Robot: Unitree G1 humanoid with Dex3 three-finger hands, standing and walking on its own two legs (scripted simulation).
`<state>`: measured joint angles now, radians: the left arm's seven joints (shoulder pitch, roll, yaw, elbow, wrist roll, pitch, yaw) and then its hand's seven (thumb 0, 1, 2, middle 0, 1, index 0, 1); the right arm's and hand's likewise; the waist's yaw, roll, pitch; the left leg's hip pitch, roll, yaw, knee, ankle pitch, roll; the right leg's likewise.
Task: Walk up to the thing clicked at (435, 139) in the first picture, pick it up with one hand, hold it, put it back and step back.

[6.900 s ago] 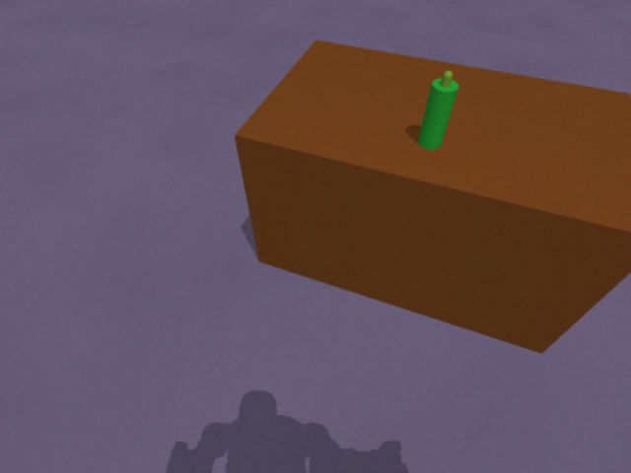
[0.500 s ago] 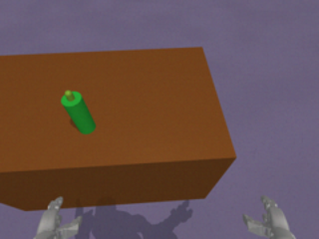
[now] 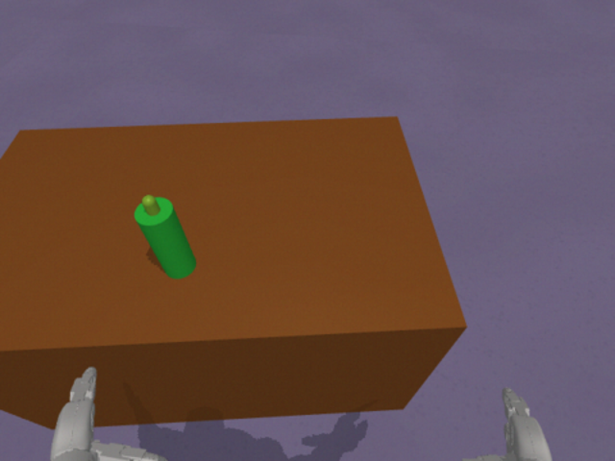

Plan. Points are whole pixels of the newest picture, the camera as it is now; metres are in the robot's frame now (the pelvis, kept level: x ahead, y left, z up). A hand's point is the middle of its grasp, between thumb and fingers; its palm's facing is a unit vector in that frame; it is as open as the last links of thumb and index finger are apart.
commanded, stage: rise first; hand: left
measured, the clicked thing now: (165, 235) +0.48 +0.28 -0.07
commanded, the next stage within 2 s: go down in 0.24 s
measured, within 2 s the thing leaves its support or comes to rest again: neither
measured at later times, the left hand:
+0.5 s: hand (104, 421) +0.17 +0.27 -0.05, palm faces +0.32 -0.88 -0.34, open 17.5 cm
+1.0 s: hand (47, 359) +0.23 +0.36 -0.02, palm faces +0.35 -0.92 -0.20, open 17.6 cm
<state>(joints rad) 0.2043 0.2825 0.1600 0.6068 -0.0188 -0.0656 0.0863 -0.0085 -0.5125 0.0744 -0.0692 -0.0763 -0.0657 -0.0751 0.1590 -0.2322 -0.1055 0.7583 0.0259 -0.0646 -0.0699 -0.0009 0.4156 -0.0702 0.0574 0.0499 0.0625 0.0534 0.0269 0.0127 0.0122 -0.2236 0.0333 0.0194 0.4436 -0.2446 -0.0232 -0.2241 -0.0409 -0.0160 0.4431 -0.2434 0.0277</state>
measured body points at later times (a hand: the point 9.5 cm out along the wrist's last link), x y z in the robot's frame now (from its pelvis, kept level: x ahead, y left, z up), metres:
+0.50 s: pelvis +0.00 +0.00 +0.00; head +0.01 -0.01 +0.45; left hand +0.15 +0.32 -0.03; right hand +0.16 -0.25 -0.09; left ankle -0.01 +0.13 -0.74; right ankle -0.01 -0.14 -0.74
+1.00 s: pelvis -0.03 +0.00 -0.02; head +0.00 +0.03 +0.43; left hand +0.21 +0.40 +0.00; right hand +0.14 -0.26 -0.09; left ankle -0.01 +0.13 -0.74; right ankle -0.01 -0.14 -0.74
